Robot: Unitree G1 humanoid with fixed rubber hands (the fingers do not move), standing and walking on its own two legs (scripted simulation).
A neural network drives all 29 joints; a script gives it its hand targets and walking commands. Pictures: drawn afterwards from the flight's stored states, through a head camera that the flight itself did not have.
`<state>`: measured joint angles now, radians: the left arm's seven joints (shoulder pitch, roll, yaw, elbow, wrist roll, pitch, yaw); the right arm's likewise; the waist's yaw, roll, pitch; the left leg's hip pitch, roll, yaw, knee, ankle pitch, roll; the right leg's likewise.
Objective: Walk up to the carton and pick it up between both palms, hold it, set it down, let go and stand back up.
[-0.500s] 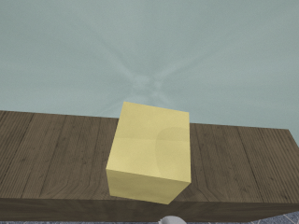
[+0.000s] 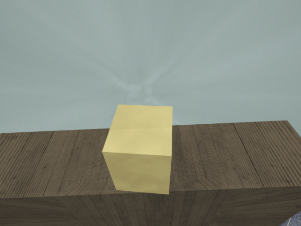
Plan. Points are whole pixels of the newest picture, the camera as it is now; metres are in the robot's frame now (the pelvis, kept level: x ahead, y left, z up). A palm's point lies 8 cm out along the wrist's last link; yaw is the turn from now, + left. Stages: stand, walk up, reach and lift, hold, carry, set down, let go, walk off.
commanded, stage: walk up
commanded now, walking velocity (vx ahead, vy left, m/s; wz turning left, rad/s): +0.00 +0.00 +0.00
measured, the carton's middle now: (143, 149) +0.43 +0.04 -0.08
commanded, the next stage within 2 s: none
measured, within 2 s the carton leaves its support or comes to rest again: neither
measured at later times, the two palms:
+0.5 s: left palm out of the picture -0.07 +0.18 -0.15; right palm out of the picture -0.04 -0.21 -0.15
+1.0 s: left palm out of the picture +0.01 +0.29 -0.18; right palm out of the picture +0.12 -0.19 -0.13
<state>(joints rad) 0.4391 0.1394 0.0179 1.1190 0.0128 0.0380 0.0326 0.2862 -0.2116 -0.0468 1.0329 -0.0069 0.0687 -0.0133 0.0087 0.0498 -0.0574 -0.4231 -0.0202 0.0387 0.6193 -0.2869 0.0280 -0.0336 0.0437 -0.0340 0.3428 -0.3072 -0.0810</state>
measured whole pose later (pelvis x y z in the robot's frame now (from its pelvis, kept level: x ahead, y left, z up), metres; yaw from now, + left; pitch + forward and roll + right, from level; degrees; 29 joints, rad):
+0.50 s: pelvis -0.03 -0.01 +0.00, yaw +1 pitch -2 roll +0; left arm 0.34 0.11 -0.02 1.14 0.01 -0.02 0.04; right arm 0.30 -0.10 0.02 1.16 -0.01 0.01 -0.05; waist 0.00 0.00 0.03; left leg -0.13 0.03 0.03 0.44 -0.27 -0.02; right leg -0.05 0.09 -0.07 0.35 -0.28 -0.10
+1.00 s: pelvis +0.06 +0.06 -0.02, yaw +0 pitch -1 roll -3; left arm 0.35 0.22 0.06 1.11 0.03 0.03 0.03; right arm 0.18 -0.16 -0.03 0.98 -0.01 -0.02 -0.07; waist 0.01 -0.05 0.10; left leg -0.38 0.14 0.14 0.63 -0.22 0.01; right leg -0.39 0.03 -0.05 1.19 -0.57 0.03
